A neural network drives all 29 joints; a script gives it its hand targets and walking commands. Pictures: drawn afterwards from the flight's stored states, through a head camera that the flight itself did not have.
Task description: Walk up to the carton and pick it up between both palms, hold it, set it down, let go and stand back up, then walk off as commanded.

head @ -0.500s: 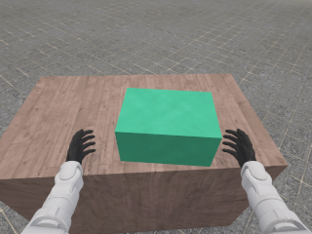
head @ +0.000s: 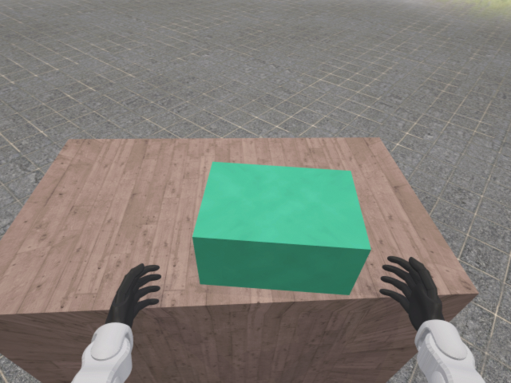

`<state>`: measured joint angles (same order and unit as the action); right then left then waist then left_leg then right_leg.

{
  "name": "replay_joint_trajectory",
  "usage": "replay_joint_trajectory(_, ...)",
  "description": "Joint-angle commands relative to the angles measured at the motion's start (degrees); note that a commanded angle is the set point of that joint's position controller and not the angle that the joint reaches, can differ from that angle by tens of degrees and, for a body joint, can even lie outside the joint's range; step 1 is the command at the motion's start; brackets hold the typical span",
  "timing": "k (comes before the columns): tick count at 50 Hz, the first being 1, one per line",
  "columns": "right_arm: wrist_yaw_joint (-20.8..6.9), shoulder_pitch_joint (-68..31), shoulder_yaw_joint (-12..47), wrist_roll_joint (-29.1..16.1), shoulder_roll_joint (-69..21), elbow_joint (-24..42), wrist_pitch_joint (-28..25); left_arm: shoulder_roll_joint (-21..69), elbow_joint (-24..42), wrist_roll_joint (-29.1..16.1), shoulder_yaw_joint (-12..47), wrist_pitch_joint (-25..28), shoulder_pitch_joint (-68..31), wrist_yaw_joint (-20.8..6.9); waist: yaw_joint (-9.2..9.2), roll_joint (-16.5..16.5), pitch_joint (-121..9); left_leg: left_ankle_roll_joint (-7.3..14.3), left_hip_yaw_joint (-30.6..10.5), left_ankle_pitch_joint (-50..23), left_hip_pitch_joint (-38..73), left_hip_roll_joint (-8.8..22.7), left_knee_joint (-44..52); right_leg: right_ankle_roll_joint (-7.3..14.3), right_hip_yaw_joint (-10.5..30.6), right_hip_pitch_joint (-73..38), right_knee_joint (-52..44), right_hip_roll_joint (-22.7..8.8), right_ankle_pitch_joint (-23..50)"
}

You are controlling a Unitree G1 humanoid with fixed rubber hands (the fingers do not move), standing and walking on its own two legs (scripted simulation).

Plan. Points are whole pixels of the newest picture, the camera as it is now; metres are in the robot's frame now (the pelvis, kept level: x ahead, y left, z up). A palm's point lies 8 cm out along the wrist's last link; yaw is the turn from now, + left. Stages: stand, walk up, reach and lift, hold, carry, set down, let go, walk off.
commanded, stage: set down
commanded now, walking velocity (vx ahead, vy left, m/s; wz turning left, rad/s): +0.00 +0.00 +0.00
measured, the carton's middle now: (278, 225) +0.43 -0.02 -0.02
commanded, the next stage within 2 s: let go in 1.28 s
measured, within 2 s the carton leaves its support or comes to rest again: neither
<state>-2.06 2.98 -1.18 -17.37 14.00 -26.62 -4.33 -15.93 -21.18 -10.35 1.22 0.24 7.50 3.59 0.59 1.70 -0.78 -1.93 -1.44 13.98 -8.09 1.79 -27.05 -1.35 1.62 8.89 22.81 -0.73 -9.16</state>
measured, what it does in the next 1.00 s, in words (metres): stands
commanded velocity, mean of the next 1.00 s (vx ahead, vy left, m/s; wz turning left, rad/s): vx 0.00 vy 0.00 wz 0.00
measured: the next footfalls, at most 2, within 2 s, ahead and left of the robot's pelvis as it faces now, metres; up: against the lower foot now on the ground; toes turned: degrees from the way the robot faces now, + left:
none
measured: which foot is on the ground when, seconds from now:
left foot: down 0.00-1.00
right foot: down 0.00-1.00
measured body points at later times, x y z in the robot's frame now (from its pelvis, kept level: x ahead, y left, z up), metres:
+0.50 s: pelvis +0.02 +0.00 +0.00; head +0.00 +0.02 +0.45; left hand +0.22 +0.23 -0.03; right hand +0.23 -0.24 +0.00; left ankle +0.01 +0.13 -0.74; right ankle +0.04 -0.15 -0.74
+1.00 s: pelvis +0.02 +0.00 +0.00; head +0.01 +0.01 +0.45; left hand +0.22 +0.23 -0.03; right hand +0.22 -0.24 -0.03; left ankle +0.01 +0.13 -0.74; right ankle +0.04 -0.15 -0.74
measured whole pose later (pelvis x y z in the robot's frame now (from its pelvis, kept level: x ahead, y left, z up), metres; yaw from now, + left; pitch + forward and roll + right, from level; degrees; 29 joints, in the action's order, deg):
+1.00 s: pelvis +0.02 +0.00 +0.00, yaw +0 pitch -4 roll -1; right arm -2.8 11.3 -2.4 -10.3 14.0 -24.2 -2.3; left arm -13.8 -15.8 -5.5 1.1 -3.7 14.8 0.7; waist 0.6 -0.8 1.6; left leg -1.5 -1.4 14.7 -6.3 1.8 -24.8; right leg -1.8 1.6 6.7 19.6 -0.8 -9.3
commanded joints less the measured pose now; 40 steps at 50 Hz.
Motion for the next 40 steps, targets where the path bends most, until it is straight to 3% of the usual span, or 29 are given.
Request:
replay_joint_trajectory(1,-1.8,0.9,-7.9,6.2,12.3,12.3,0.1,-4.3,16.3,1.4,-4.0,-0.1,-5.1,0.9,-2.03,-3.1,1.9,-1.3,2.6,1.1,-0.2,-1.1,13.3,3.9,-0.8,-4.8,-7.5,1.9,-8.5)
replay_joint_trajectory(3,-1.9,2.7,-7.3,6.4,12.1,12.7,0.1,-4.2,17.1,1.7,-4.5,0.1,-2.9,0.7,-3.08,-3.0,0.8,-1.2,3.2,-1.7,0.6,-1.5,13.0,4.2,-0.6,-5.3,-7.6,2.2,-6.9)
replay_joint_trajectory(6,-1.8,4.6,-6.7,6.8,12.1,14.1,-0.1,-3.9,16.1,2.6,-4.3,-1.0,-0.5,0.1,-2.40,-2.3,1.0,-1.0,3.8,-4.2,1.1,-2.2,12.5,4.5,-0.4,-5.7,-8.2,1.8,-5.5)
replay_joint_trajectory(9,-1.2,5.8,-7.0,6.6,12.0,14.9,-0.7,-4.6,17.3,2.7,-5.4,-0.5,0.6,-0.2,-3.66,-2.6,-0.2,-1.2,4.2,-7.8,2.1,-2.3,11.9,4.1,-0.5,-6.4,-8.0,2.2,-3.1)
replay_joint_trajectory(10,-1.2,5.6,-7.3,6.8,12.3,16.3,-1.4,-4.1,17.9,1.6,-4.6,-0.2,1.3,-0.4,-2.64,-1.9,-0.9,-1.4,4.2,-9.5,2.2,-1.9,11.7,4.0,-1.0,-6.6,-7.6,2.2,-1.5)
replay_joint_trajectory(12,-0.8,7.3,-7.2,6.7,11.4,17.8,-2.0,-4.7,18.7,1.3,-5.0,0.7,2.1,-0.6,-2.97,-1.1,-2.0,-1.3,4.5,-11.6,3.7,-2.2,10.9,3.6,-1.0,-6.5,-7.9,2.4,0.1)
replay_joint_trajectory(14,-0.8,8.3,-6.4,6.7,11.2,14.9,-1.8,-4.2,17.3,2.2,-5.0,0.1,3.0,-0.7,-2.74,-3.1,-1.6,-1.7,4.5,-12.9,3.9,-2.3,10.8,3.8,-0.9,-6.6,-7.7,2.3,0.6)
replay_joint_trajectory(16,-0.3,11.8,-5.4,6.0,10.8,18.8,-3.6,-4.7,21.1,1.5,-5.5,1.3,6.6,-1.2,-2.68,-0.9,-2.9,-1.7,4.4,-19.0,5.0,-2.2,9.9,3.4,-1.0,-7.9,-6.9,2.4,6.4)
replay_joint_trajectory(17,-0.5,11.5,-5.9,5.7,11.7,17.1,-4.0,-3.9,21.1,2.3,-5.4,1.5,7.3,-1.0,-2.73,-2.1,-3.6,-2.1,3.9,-20.7,5.5,-2.2,9.7,3.6,-1.2,-8.0,-6.7,2.8,7.3)
replay_joint_trajectory(18,-0.8,10.0,-6.0,6.2,11.5,14.6,-4.0,-2.9,18.7,2.6,-4.8,0.9,5.9,-1.0,-3.21,-4.5,-1.5,-2.7,4.3,-18.9,5.4,-2.1,9.9,3.8,-1.5,-6.2,-7.0,3.1,4.2)
replay_joint_trajectory(19,-0.6,9.9,-6.0,7.1,11.2,13.2,-3.7,-3.0,16.8,3.1,-5.2,0.5,6.2,-1.2,-2.59,-3.4,-0.5,-2.4,4.3,-19.0,5.3,-2.0,9.7,3.9,-1.4,-5.9,-7.4,3.0,4.3)
replay_joint_trajectory(20,-1.2,9.6,-5.9,7.3,11.8,11.6,-3.5,-2.4,15.4,4.3,-5.3,-0.1,6.1,-1.1,-2.66,-4.7,1.0,-2.5,4.1,-18.6,5.2,-1.9,10.2,4.2,-1.6,-5.0,-7.5,3.0,3.3)
replay_joint_trajectory(22,-1.4,8.8,-6.0,6.8,11.3,12.3,-3.7,-2.4,17.7,3.7,-4.7,0.1,5.4,-0.9,-3.07,-4.6,0.1,-2.2,3.9,-16.9,4.8,-1.4,10.5,4.3,-1.6,-5.2,-7.3,3.0,2.0)
replay_joint_trajectory(23,-1.3,7.8,-6.4,7.5,11.3,11.2,-3.2,-2.2,15.3,3.6,-4.5,-0.3,4.9,-1.1,-3.39,-4.3,0.8,-2.2,4.2,-15.0,4.0,-1.4,10.8,4.3,-1.4,-5.2,-7.6,3.0,0.5)
replay_joint_trajectory(24,-1.3,7.6,-6.4,8.3,10.9,10.5,-2.7,-2.2,15.4,3.6,-4.1,-0.4,4.7,-1.1,-2.34,-4.4,1.9,-2.4,4.1,-14.0,3.8,-1.3,10.7,4.3,-1.1,-4.6,-7.7,2.7,-0.5)
replay_joint_trajectory(25,-1.5,7.3,-6.9,8.3,10.8,10.1,-2.8,-2.1,16.1,3.9,-4.5,-0.5,4.4,-1.0,-2.42,-4.1,1.4,-2.2,4.2,-13.2,3.8,-1.3,10.8,4.4,-1.4,-4.4,-7.8,2.9,-1.0)
replay_joint_trajectory(26,-1.8,7.6,-6.6,8.4,10.9,8.1,-2.4,-1.4,15.1,4.5,-4.1,-1.1,4.8,-0.6,-2.70,-5.8,2.3,-2.5,3.9,-12.1,3.3,-1.1,10.9,4.5,-1.6,-4.2,-7.4,3.1,-2.2)
replay_joint_trajectory(29,-1.8,6.7,-6.3,10.1,9.8,4.9,-0.4,-1.4,8.4,4.9,-3.7,-3.2,3.6,-1.6,-2.44,-4.5,4.4,-1.6,4.4,-6.9,1.9,-1.2,11.7,4.5,-1.2,-4.1,-8.0,2.4,-5.8)
replay_joint_trajectory(30,-1.6,5.9,-6.0,10.1,9.6,7.5,-0.5,-1.4,9.9,4.8,-3.7,-3.1,3.4,-1.7,-2.20,-2.9,4.8,-1.2,4.5,-6.1,1.2,-1.3,12.1,4.3,-1.3,-4.6,-8.2,2.2,-5.6)
replay_joint_trajectory(32,-1.6,4.6,-6.0,10.9,9.3,7.6,0.6,-1.7,8.8,4.6,-3.5,-4.3,1.7,-1.7,-2.59,-3.3,5.4,-1.0,4.4,-2.6,-0.7,-1.3,12.6,4.5,-1.4,-4.7,-8.0,2.2,-8.0)
replay_joint_trajectory(37,-1.0,4.5,-5.8,12.4,8.2,7.1,0.8,-2.0,7.3,4.7,-3.1,-5.5,1.7,-2.3,-1.32,-1.8,5.0,-0.6,5.1,-1.9,-1.4,-1.8,12.1,4.0,-1.2,-5.1,-7.6,1.9,-7.2)
replay_joint_trajectory(40,-0.7,4.7,-4.9,13.1,6.8,8.6,0.1,-2.3,6.7,4.1,-3.6,-5.2,1.6,-2.9,-1.59,0.2,3.8,-0.4,5.6,-2.8,-1.3,-2.0,11.8,3.3,-1.6,-5.8,-7.2,2.1,-5.8)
